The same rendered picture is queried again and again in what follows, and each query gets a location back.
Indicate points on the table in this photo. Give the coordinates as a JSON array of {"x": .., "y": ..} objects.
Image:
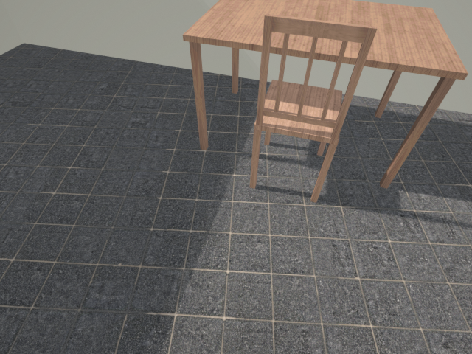
[{"x": 408, "y": 39}]

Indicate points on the chair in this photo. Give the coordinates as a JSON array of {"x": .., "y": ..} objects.
[{"x": 303, "y": 111}]

